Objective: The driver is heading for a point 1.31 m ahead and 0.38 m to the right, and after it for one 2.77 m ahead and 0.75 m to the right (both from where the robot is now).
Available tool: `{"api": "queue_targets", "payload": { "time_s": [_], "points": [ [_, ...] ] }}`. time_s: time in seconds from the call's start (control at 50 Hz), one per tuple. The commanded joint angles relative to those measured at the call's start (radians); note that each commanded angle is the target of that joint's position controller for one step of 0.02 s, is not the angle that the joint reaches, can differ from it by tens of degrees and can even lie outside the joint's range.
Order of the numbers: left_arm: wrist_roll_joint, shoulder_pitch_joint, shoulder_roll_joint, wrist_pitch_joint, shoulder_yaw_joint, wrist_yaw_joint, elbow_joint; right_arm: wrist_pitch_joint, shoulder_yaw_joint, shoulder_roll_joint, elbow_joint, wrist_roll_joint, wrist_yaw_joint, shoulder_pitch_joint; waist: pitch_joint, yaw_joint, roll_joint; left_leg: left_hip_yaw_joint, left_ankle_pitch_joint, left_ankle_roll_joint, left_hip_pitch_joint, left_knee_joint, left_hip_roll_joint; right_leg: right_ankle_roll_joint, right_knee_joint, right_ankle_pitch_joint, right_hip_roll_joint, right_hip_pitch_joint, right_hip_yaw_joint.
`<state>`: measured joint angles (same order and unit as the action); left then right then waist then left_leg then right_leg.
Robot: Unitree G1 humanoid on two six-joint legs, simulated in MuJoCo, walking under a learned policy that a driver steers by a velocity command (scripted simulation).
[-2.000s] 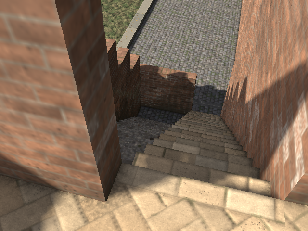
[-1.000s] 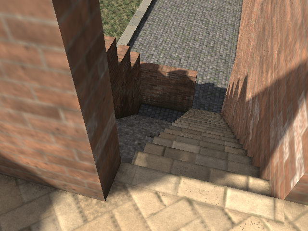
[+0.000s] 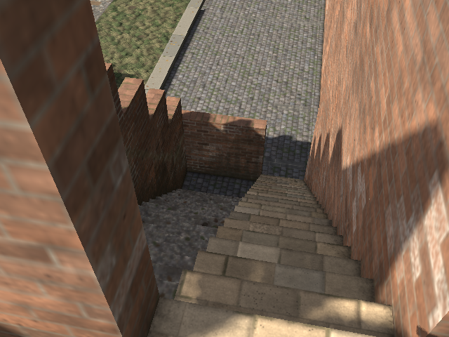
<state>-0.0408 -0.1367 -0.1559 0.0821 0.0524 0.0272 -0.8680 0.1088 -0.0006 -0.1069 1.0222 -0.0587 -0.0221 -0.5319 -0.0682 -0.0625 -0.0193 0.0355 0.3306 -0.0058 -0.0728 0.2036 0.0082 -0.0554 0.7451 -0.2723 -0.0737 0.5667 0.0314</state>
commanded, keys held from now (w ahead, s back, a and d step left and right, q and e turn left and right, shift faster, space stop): w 0.46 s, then w+e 0.54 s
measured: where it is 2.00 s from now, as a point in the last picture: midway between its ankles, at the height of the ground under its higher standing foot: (285, 314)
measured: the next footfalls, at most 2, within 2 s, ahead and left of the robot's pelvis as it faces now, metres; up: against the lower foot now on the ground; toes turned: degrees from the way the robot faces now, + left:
right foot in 0.08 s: +0.19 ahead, -0.13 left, +0.00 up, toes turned -3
left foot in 0.52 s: +0.41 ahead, +0.08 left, +0.00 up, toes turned +2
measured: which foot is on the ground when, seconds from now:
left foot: down 0.00-0.10, up 0.12-0.50, down 0.52-1.00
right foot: up 0.00-0.06, down 0.08-0.54, up 0.56-1.00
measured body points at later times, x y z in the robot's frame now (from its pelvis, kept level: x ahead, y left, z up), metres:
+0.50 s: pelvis +0.25 -0.03 +0.00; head +0.27 -0.02 +0.45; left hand +0.18 +0.20 -0.15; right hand +0.42 -0.22 -0.12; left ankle +0.37 +0.07 -0.73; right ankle +0.15 -0.13 -0.74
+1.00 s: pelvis +0.40 -0.05 -0.01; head +0.41 -0.07 +0.44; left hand +0.53 +0.16 -0.15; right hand +0.37 -0.31 -0.15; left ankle +0.38 +0.07 -0.74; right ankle +0.41 -0.16 -0.72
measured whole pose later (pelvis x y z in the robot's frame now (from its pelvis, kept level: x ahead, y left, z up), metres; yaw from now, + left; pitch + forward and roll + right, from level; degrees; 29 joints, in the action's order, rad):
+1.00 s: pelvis +0.40 -0.05 -0.01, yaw -16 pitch +1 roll +2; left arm -0.04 -0.33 -0.18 -0.02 0.04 0.02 -0.81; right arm 0.00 -0.06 -0.22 0.89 -0.05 0.02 -0.31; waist 0.00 -0.03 -0.02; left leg 0.30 0.40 0.02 0.17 0.59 0.10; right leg -0.05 0.81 -0.27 -0.05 0.46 0.05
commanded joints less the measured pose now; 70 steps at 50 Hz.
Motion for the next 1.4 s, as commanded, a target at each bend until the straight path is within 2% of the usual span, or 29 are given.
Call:
{"api": "queue_targets", "payload": {
  "time_s": [0.02, 0.08, 0.1, 0.12, 0.14, 0.2, 0.26, 0.38, 0.42, 0.44, 0.5, 0.56, 0.62, 0.74, 0.76, 0.8, 0.82, 0.96, 1.0, 1.04, 1.08, 1.18, 1.26, 1.28, 1.3, 1.32, 1.34, 1.36, 1.4],
  "points": [
    [0.013, 0.049, -0.049, 0.026, -0.009, 0.003, 0.046, 0.0, -0.055, -0.227, -0.034, -0.008, -0.012, -0.005, 0.155, 0.047, 0.106, -0.147, -0.504, -0.255, 0.072, -0.018, 0.291, -0.014, -0.205, 0.161, 0.047, -0.015, 0.05],
    [0.037, -0.231, -0.2, 0.046, 0.049, -0.014, -0.044, -0.007, -0.068, -0.243, -0.026, -0.046, -0.034, 0.027, -0.018, 0.189, 0.06, 0.044, -0.753, -0.106, 0.372, 0.407, 0.11, -0.111, -0.154, 0.399, 0.094, -0.623, 0.043],
    [0.026, -0.521, -0.287, 0.038, 0.061, -0.026, -0.118, 0.009, -0.02, -0.085, -0.073, -0.063, -0.057, -0.101, -0.316, 0.208, -0.194, 0.06, -0.189, -0.022, 0.694, 0.754, -0.041, -0.344, -0.253, 0.411, -0.198, -1.117, -0.389],
    [-0.02, -0.733, -0.285, 0.032, 0.061, -0.038, -0.202, 0.01, -0.022, -0.078, -0.103, -0.019, -0.073, 0.055, -0.274, 0.319, -0.16, -0.089, 0.306, -0.027, 0.872, 1.093, -0.122, -0.384, -0.44, 0.331, -0.308, -1.114, -0.716],
    [-0.035, -0.593, -0.285, 0.057, 0.07, -0.045, -0.194, 0.016, -0.032, -0.089, -0.137, 0.003, -0.062, 0.194, -0.009, 0.282, -0.088, -0.189, 0.191, -0.091, 1.011, 1.175, -0.026, -0.268, -0.463, 0.047, -0.281, -0.88, -0.604],
    [0.018, -0.216, -0.013, 0.044, -0.018, -0.058, -0.104, -0.009, -0.042, -0.078, -0.122, -0.043, -0.014, 0.168, 0.065, 0.082, -0.025, -0.142, 0.053, -0.115, 0.718, 1.057, 0.126, -0.219, -0.557, 0.028, -0.202, -0.321, -0.335],
    [-0.001, -0.21, -0.065, 0.043, -0.011, -0.051, -0.089, -0.034, -0.032, -0.041, -0.106, -0.015, -0.048, 0.15, 0.109, 0.046, -0.023, -0.042, -0.033, -0.07, 0.628, 0.83, 0.114, -0.215, -0.613, 0.183, -0.12, -0.151, -0.137],
    [-0.007, -0.29, -0.18, 0.043, 0.017, -0.003, -0.107, -0.032, -0.002, -0.093, -0.121, -0.003, -0.026, 0.336, 0.021, 0.081, -0.009, -0.013, -0.298, -0.028, 0.623, 0.444, 0.077, -0.25, -0.526, 0.738, -0.163, -0.352, -0.113],
    [0.077, -0.349, -0.153, 0.019, 0.001, -0.044, -0.139, -0.043, -0.022, -0.125, -0.185, 0.076, 0.051, 0.399, 0.076, 0.086, -0.086, 0.073, -0.252, -0.014, 0.551, 0.451, 0.013, -0.152, -0.468, 0.533, -0.123, -0.394, -0.087],
    [-0.02, -0.316, -0.157, 0.024, -0.004, -0.025, -0.17, -0.051, 0.004, -0.104, -0.14, -0.013, 0.012, 0.399, 0.068, 0.087, -0.047, -0.085, -0.291, -0.043, 0.65, 0.383, 0.105, -0.208, -0.506, 0.569, -0.215, -0.434, -0.177],
    [0.004, -0.333, -0.194, 0.016, 0.013, -0.017, -0.208, -0.024, -0.027, -0.156, -0.145, 0.021, 0.007, 0.39, 0.004, 0.069, 0.006, -0.003, -0.363, -0.112, 0.517, 0.216, 0.022, -0.174, -0.36, 0.718, -0.141, -0.552, -0.108],
    [-0.018, -0.351, -0.016, 0.034, -0.05, 0.008, -0.154, -0.007, -0.075, -0.282, -0.035, 0.018, 0.012, -0.044, -0.311, -0.071, 0.229, -0.592, -0.503, -0.433, -0.368, 0.094, 0.422, 0.037, 0.22, -0.307, 0.153, 0.149, -0.101],
    [0.065, -0.343, -0.127, -0.019, 0.005, -0.047, -0.118, -0.044, -0.077, -0.206, -0.087, 0.053, 0.062, 0.157, -0.028, 0.057, 0.07, -0.34, -0.09, -0.149, 0.015, 0.027, 0.327, 0.0, 0.406, -0.173, 0.034, 0.131, -0.1],
    [0.01, -0.226, -0.068, -0.153, 0.018, -0.052, 0.022, -0.039, -0.073, -0.202, -0.164, 0.046, 0.08, 0.261, 0.138, 0.114, 0.14, -0.032, -0.118, -0.12, 0.426, -0.045, 0.252, -0.005, 0.235, 0.031, 0.026, -0.058, -0.077],
    [-0.015, -0.265, 0.019, -0.046, -0.039, -0.003, -0.02, 0.028, -0.054, -0.13, -0.209, -0.042, 0.042, 0.284, 0.097, 0.026, 0.112, -0.041, -0.237, -0.224, 0.381, -0.057, 0.266, 0.027, 0.296, 0.15, -0.001, 0.032, -0.128],
    [0.007, -0.235, -0.082, 0.013, -0.023, 0.0, -0.026, 0.035, -0.057, -0.124, -0.158, -0.059, 0.003, 0.186, 0.055, 0.01, 0.045, -0.066, -0.371, -0.262, 0.218, -0.03, 0.345, 0.076, 0.371, 0.105, -0.038, 0.205, -0.219],
    [0.015, -0.182, -0.109, -0.04, 0.011, -0.019, 0.079, -0.03, -0.109, -0.305, -0.14, 0.095, 0.028, 0.212, 0.044, 0.117, 0.06, 0.03, -0.497, -0.183, 0.203, 0.047, 0.344, 0.039, 0.165, 0.15, -0.061, 0.06, -0.123],
    [0.016, -0.223, -0.056, -0.126, -0.009, -0.022, 0.106, -0.132, -0.098, -0.275, -0.187, 0.007, 0.034, 0.238, 0.105, 0.032, 0.143, 0.19, -0.594, -0.106, 0.286, 0.249, 0.293, 0.02, 0.091, -0.028, 0.023, -0.15, 0.065],
    [-0.041, -0.314, -0.076, -0.019, 0.007, 0.002, 0.083, -0.041, -0.09, -0.251, -0.179, -0.049, 0.075, 0.133, 0.103, 0.031, -0.155, 0.134, -0.172, -0.11, 0.385, 0.425, 0.326, -0.029, -0.046, 0.039, 0.058, -0.221, -0.039],
    [-0.037, -0.528, -0.287, 0.071, 0.076, 0.004, 0.045, 0.03, -0.036, -0.117, -0.265, -0.005, 0.102, 0.208, -0.132, 0.103, -0.274, 0.159, 0.405, 0.023, 0.8, 0.985, 0.048, -0.326, -0.193, 0.594, -0.166, -0.745, -0.487],
    [-0.039, -0.541, -0.189, 0.088, 0.07, 0.04, -0.004, 0.053, -0.023, -0.134, -0.33, 0.073, 0.095, 0.401, 0.062, 0.218, -0.121, -0.145, 0.324, 0.039, 1.139, 1.176, 0.032, -0.342, -0.305, 0.139, -0.247, -0.609, -0.728],
    [-0.066, -0.36, -0.095, 0.03, 0.002, 0.036, -0.015, 0.018, -0.032, -0.167, -0.296, 0.028, 0.124, 0.26, -0.035, 0.038, 0.004, -0.105, 0.016, 0.105, 0.983, 1.218, 0.091, -0.31, -0.17, 0.486, -0.117, -0.165, -0.445],
    [-0.108, -0.376, -0.146, 0.053, -0.022, 0.025, -0.075, -0.006, 0.011, -0.119, -0.295, -0.013, 0.005, 0.245, -0.029, 0.029, -0.035, -0.02, -0.26, 0.083, 0.8, 1.185, 0.065, -0.225, -0.039, 0.411, 0.024, 0.054, -0.29],
    [0.023, -0.35, -0.228, -0.04, 0.038, -0.051, 0.01, -0.054, -0.05, -0.168, -0.196, -0.005, 0.026, 0.116, -0.137, 0.027, 0.008, -0.02, -0.113, 0.092, 0.762, 1.174, 0.025, -0.28, -0.092, 0.629, -0.085, -0.185, -0.46],
    [0.032, -0.39, -0.238, -0.082, 0.04, -0.074, 0.017, -0.065, -0.054, -0.179, -0.191, 0.01, 0.021, 0.151, -0.107, 0.063, -0.001, -0.055, -0.033, 0.088, 0.8, 1.156, 0.035, -0.296, -0.096, 0.61, -0.094, -0.237, -0.515],
    [-0.109, -0.395, -0.149, 0.009, -0.021, 0.003, -0.078, -0.025, -0.002, -0.132, -0.345, -0.02, -0.008, 0.355, 0.118, 0.08, -0.089, -0.106, -0.187, 0.074, 0.971, 1.157, 0.082, -0.252, 0.011, 0.425, -0.058, -0.077, -0.399],
    [-0.1, -0.386, -0.129, 0.05, -0.017, 0.023, -0.08, -0.024, -0.002, -0.138, -0.369, -0.019, -0.001, 0.404, 0.059, 0.088, -0.04, -0.056, -0.137, 0.081, 0.923, 1.13, 0.049, -0.269, 0.028, 0.415, -0.049, -0.086, -0.414],
    [0.02, -0.398, -0.239, -0.024, 0.054, -0.035, 0.006, -0.045, -0.063, -0.219, -0.257, 0.009, 0.025, 0.268, -0.078, 0.095, -0.006, -0.031, 0.015, 0.062, 0.817, 1.052, 0.013, -0.284, -0.075, 0.522, -0.101, -0.294, -0.507],
    [0.014, -0.347, -0.225, -0.064, 0.054, -0.06, 0.02, -0.047, -0.073, -0.223, -0.228, 0.032, 0.031, 0.256, 0.03, 0.1, -0.102, -0.059, 0.076, 0.051, 0.776, 1.008, 0.013, -0.286, -0.061, 0.629, -0.12, -0.275, -0.541]
  ]
}}
Keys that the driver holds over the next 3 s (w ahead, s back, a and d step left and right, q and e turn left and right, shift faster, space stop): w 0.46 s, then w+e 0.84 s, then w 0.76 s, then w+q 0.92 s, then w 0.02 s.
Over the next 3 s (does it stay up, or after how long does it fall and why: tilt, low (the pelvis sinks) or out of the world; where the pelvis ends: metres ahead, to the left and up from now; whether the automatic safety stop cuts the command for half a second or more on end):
stays up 1.04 -0.35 -0.63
